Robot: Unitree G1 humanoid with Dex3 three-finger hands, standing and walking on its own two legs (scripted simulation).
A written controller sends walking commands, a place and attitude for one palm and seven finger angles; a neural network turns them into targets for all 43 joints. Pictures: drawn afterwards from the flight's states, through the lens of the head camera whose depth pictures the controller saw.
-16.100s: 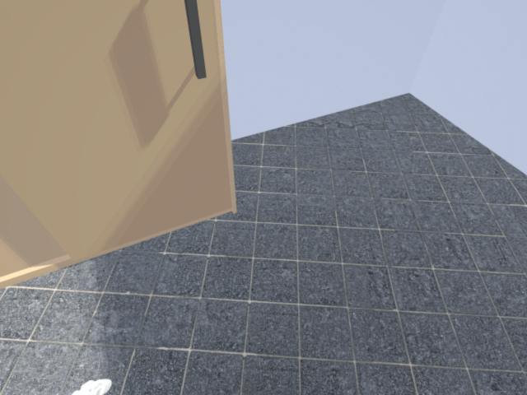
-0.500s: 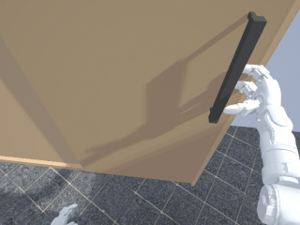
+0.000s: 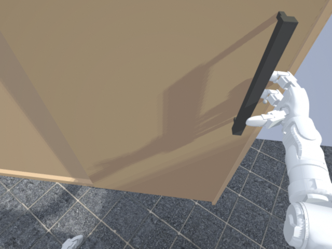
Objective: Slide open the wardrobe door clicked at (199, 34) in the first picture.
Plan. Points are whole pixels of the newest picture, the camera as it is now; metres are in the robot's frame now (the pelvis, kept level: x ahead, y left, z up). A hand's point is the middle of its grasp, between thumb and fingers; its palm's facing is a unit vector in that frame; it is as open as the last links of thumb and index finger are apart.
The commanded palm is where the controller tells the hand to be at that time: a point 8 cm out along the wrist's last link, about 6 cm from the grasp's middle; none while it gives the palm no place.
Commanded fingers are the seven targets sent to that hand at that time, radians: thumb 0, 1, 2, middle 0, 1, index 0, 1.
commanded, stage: slide the fingers in behind the handle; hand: right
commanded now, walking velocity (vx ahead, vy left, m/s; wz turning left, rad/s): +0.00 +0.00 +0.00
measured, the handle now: (254, 84) +0.49 -0.16 +0.16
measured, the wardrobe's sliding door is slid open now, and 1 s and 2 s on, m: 0.00 0.00 0.00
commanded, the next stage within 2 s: move the hooked fingers beside the handle in 0.30 s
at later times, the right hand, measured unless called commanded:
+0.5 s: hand (259, 101) +0.44 -0.17 +0.15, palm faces +0.04 +1.00 +0.02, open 13.9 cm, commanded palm +0.41 -0.21 +0.16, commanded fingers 0.00 0.50 -0.30 0.30 1.20 0.30 1.20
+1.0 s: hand (268, 105) +0.42 -0.19 +0.16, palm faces +0.03 +1.00 +0.02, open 14.0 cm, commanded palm +0.40 -0.24 +0.16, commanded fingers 0.00 0.50 -0.30 0.30 1.20 0.30 1.20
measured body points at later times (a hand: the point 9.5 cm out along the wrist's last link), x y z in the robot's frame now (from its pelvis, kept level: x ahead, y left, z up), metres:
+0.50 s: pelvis +0.01 +0.00 +0.00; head +0.03 +0.00 +0.45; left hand +0.12 +0.25 -0.11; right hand +0.43 -0.22 +0.15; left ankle +0.01 +0.10 -0.73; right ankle +0.00 -0.10 -0.73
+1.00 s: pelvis +0.01 +0.00 +0.00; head +0.02 +0.01 +0.45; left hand +0.12 +0.26 -0.10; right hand +0.41 -0.24 +0.16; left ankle +0.01 +0.10 -0.73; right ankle +0.00 -0.10 -0.73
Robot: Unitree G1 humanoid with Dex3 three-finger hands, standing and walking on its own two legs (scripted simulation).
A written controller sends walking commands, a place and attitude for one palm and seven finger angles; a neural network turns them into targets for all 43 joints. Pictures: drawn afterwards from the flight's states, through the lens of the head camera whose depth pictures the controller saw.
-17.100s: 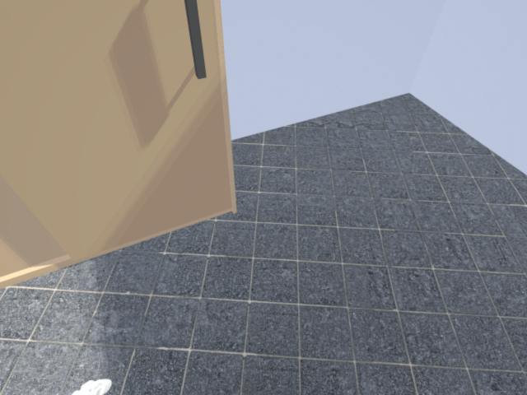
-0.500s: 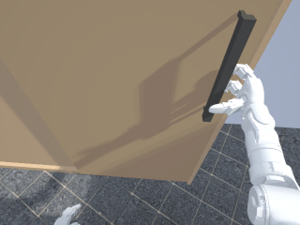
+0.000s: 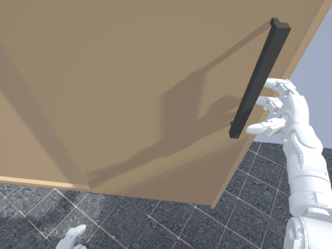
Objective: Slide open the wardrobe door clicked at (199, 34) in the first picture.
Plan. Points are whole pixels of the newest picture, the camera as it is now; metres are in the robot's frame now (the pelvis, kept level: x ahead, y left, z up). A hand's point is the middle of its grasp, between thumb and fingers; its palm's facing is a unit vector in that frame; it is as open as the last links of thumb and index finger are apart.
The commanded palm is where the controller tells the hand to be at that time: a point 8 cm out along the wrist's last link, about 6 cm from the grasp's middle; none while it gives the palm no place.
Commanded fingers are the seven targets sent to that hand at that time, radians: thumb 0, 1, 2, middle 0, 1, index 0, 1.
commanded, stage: move the hooked fingers beside the handle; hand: right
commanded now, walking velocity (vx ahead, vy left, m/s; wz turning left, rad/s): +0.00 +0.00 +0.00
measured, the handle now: (250, 88) +0.48 -0.16 +0.16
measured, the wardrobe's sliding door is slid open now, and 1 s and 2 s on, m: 0.00 0.00 0.00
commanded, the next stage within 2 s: feel for the door with the fingertips in 1.82 s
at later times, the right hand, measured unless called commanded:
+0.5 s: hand (273, 109) +0.42 -0.21 +0.15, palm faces +0.04 +1.00 +0.02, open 14.0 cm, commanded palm +0.39 -0.26 +0.15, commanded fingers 0.00 0.50 -0.30 0.30 1.20 0.30 1.20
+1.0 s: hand (279, 111) +0.41 -0.22 +0.15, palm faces +0.05 +1.00 +0.01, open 14.0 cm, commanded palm +0.39 -0.27 +0.15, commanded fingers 0.00 0.50 -0.30 0.30 1.20 0.30 1.20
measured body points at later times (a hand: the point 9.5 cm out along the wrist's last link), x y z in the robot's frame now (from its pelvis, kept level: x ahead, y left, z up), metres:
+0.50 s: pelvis +0.01 -0.01 +0.00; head +0.02 +0.00 +0.45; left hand +0.11 +0.25 -0.10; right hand +0.41 -0.26 +0.15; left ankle +0.00 +0.10 -0.73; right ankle +0.00 -0.10 -0.73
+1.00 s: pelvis +0.00 -0.01 +0.00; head +0.02 -0.01 +0.45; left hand +0.13 +0.24 -0.10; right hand +0.41 -0.28 +0.15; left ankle +0.00 +0.10 -0.73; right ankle +0.00 -0.10 -0.73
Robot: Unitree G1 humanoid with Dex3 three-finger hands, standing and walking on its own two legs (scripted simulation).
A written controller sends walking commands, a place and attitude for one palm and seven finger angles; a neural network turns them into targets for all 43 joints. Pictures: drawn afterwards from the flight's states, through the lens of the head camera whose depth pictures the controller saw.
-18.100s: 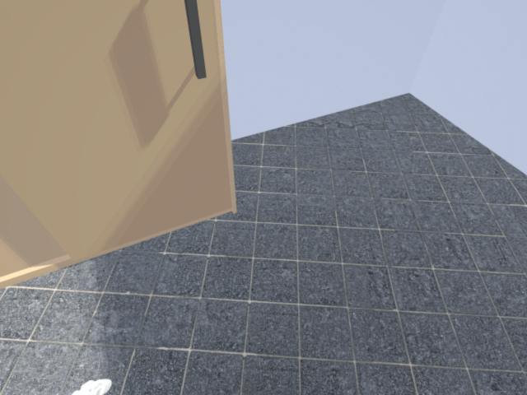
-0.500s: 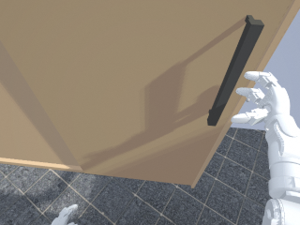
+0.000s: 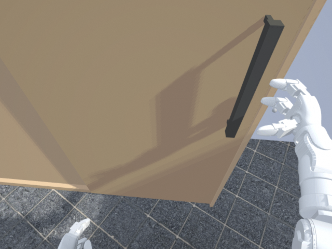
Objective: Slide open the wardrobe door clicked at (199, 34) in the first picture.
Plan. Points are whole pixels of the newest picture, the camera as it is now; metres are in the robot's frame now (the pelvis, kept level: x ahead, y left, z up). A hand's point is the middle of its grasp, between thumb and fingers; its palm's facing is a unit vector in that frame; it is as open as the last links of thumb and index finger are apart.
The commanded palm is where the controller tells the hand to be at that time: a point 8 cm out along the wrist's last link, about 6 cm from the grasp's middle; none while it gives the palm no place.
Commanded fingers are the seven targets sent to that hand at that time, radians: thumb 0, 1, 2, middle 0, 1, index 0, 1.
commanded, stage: move the hooked fingers beside the handle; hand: right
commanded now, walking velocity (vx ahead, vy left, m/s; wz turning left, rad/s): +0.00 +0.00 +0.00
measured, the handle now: (245, 87) +0.48 -0.15 +0.16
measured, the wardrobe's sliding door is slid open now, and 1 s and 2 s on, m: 0.00 0.00 0.00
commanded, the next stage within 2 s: feel for the door with the fingertips in 0.82 s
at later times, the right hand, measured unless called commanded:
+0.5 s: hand (277, 111) +0.41 -0.22 +0.15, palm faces +0.03 +1.00 +0.01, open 14.0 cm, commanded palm +0.38 -0.27 +0.15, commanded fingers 0.00 0.50 -0.30 0.30 1.20 0.30 1.20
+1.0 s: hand (279, 114) +0.40 -0.22 +0.15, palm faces +0.02 +1.00 +0.03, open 14.0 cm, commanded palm +0.37 -0.26 +0.15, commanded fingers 0.00 0.50 -0.30 0.30 1.20 0.30 1.20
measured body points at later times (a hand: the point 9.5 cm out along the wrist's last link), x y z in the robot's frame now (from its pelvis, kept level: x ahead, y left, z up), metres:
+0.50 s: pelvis +0.01 +0.00 +0.00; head +0.02 +0.00 +0.45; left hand +0.11 +0.26 -0.10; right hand +0.40 -0.27 +0.15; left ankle +0.00 +0.11 -0.73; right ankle -0.01 -0.09 -0.74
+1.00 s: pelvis +0.00 +0.00 +0.00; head +0.01 +0.00 +0.45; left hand +0.13 +0.25 -0.10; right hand +0.39 -0.27 +0.15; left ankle +0.00 +0.11 -0.74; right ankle -0.01 -0.09 -0.74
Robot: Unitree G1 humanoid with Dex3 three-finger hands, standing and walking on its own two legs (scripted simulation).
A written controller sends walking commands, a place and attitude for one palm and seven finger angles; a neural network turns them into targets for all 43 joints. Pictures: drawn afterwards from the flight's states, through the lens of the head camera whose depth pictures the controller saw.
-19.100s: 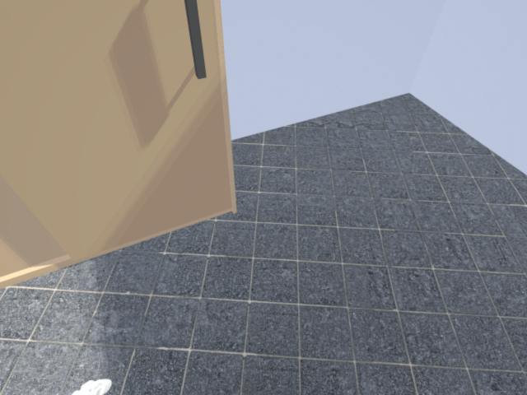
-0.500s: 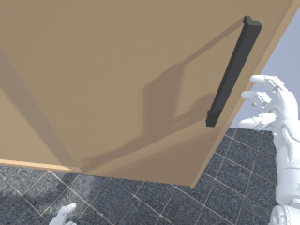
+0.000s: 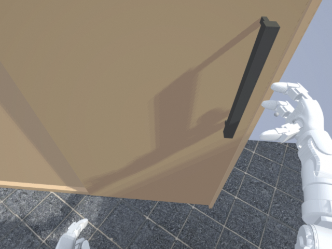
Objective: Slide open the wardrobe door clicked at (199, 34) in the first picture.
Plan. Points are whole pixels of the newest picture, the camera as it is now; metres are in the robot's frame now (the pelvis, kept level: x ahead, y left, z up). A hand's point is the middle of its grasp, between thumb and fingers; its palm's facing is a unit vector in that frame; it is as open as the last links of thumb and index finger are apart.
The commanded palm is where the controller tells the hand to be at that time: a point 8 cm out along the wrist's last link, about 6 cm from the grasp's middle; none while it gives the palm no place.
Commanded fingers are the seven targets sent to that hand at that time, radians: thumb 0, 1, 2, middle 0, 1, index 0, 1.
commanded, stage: feel for the door with the fingertips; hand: right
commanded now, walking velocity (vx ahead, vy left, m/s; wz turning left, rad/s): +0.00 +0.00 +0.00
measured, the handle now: (242, 88) +0.48 -0.15 +0.16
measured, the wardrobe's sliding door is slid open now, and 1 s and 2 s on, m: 0.00 0.00 0.00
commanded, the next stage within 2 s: slide the fingers in behind the handle in 0.78 s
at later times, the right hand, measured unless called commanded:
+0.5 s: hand (258, 109) +0.41 -0.18 +0.15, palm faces +0.03 +1.00 +0.01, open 14.0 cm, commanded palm +0.39 -0.23 +0.15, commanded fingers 0.00 0.50 -0.30 0.30 1.20 0.30 1.20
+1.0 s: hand (256, 103) +0.43 -0.18 +0.15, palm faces +0.02 +1.00 +0.02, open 13.6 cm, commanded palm +0.41 -0.22 +0.15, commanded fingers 0.00 0.50 -0.30 0.30 1.20 0.30 1.20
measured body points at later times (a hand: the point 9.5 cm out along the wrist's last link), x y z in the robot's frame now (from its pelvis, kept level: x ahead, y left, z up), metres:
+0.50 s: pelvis +0.00 +0.00 +0.00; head +0.01 +0.00 +0.45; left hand +0.11 +0.25 -0.10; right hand +0.40 -0.23 +0.15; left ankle +0.00 +0.11 -0.73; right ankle -0.01 -0.09 -0.73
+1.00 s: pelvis -0.01 +0.01 +0.00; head +0.02 +0.01 +0.45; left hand +0.09 +0.27 -0.11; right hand +0.42 -0.23 +0.15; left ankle +0.00 +0.11 -0.73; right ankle -0.01 -0.09 -0.73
